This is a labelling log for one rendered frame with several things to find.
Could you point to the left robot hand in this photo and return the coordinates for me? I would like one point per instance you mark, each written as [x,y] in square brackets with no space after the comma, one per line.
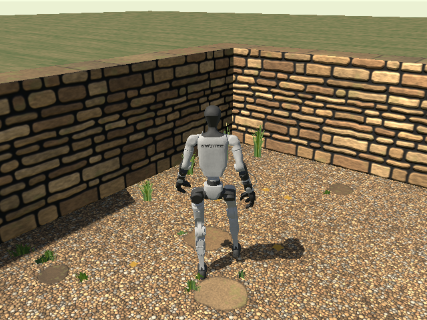
[178,186]

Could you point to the right robot forearm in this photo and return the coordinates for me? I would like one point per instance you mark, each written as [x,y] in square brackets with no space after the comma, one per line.
[246,180]

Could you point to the right robot thigh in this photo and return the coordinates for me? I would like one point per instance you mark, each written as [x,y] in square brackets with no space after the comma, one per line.
[229,195]

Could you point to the left robot forearm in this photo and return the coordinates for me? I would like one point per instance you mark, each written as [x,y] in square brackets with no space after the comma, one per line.
[181,174]

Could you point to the right robot foot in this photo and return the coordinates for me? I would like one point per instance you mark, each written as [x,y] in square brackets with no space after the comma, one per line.
[236,252]

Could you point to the right robot upper arm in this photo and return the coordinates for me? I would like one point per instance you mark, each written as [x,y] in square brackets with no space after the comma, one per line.
[237,152]

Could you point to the right robot hand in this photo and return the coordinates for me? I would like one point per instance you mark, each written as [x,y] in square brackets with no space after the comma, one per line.
[251,198]

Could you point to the left robot upper arm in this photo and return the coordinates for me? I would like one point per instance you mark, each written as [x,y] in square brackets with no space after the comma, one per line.
[188,151]

